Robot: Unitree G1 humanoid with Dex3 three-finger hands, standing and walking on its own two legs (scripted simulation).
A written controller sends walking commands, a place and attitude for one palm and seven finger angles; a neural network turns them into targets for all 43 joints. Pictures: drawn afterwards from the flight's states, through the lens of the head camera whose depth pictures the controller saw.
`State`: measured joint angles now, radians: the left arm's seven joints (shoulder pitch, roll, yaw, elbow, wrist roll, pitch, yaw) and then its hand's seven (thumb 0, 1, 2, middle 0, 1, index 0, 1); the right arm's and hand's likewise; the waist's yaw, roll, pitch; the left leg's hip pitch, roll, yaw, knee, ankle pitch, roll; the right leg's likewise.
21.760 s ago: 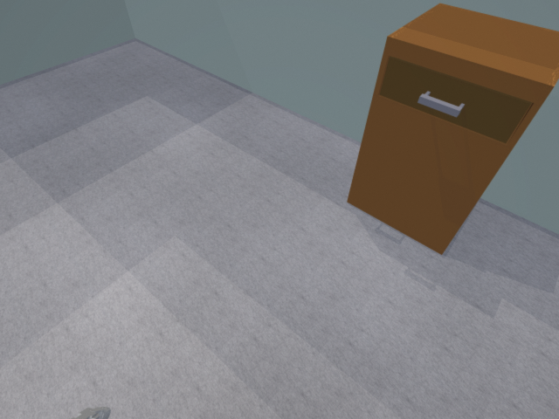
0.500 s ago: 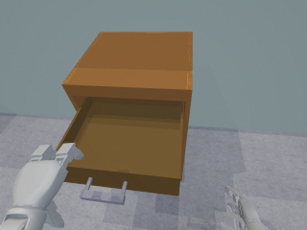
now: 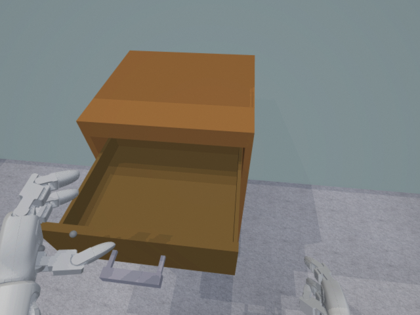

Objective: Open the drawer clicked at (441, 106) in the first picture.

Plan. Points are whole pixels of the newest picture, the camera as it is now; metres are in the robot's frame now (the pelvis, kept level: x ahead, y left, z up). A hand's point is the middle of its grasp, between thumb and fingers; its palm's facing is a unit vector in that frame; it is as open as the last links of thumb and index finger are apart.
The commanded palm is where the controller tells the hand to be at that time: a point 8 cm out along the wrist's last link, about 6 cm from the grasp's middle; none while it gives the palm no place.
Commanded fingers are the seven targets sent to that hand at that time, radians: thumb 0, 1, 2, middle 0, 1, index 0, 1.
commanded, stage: draw the hand back to the body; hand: left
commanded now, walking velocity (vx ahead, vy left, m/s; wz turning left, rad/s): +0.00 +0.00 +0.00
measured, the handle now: (134, 267) +0.23 +0.20 -0.10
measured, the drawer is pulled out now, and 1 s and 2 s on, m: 0.30 0.30 0.30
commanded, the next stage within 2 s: step back with the hand held close in 0.58 s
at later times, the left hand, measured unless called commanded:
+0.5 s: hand (60, 243) +0.17 +0.22 +0.15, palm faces +0.39 -0.82 -0.41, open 7.8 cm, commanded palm +0.12 +0.27 +0.17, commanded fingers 0.00 0.90 0.90 -0.20 -0.30 -0.20 -0.30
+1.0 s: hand (54, 255) +0.16 +0.23 +0.14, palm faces +0.27 -0.81 -0.52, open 7.4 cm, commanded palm +0.09 +0.28 +0.17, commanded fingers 0.00 0.90 0.90 -0.20 -0.30 -0.20 -0.30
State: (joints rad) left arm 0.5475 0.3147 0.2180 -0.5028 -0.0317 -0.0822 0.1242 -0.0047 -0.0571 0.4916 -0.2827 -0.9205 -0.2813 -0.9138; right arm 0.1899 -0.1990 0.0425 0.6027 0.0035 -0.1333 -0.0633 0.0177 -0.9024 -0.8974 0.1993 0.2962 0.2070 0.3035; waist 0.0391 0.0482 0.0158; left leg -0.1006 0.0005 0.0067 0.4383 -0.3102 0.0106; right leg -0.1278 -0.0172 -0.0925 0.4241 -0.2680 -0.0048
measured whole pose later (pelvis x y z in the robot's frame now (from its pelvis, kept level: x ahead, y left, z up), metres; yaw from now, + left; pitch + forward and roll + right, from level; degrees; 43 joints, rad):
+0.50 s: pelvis -0.01 -0.01 +0.00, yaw +0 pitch -3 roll +0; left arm 0.55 0.32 0.27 -0.49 -0.05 -0.09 0.12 0.01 0.77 0.85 -0.22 -0.38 -0.22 -0.38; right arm 0.16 -0.21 0.02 0.62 0.01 -0.12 -0.07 0.02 -0.90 -0.90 0.20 0.30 0.21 0.30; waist 0.06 0.07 0.02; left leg -0.08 0.01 0.00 0.41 -0.28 -0.01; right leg -0.11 0.00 -0.10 0.41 -0.25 -0.02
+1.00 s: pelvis -0.03 +0.00 +0.00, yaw +1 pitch +3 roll +0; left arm 0.67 0.39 0.34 -0.61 -0.05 -0.17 0.11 0.01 0.89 0.90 -0.22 -0.31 -0.22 -0.30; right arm 0.14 -0.23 -0.02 0.56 0.02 -0.01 -0.08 0.02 -0.90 -0.90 0.20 0.30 0.21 0.30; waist -0.01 0.03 0.05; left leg -0.26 -0.01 -0.02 0.48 -0.27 0.01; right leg -0.28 -0.03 -0.12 0.47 -0.23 -0.01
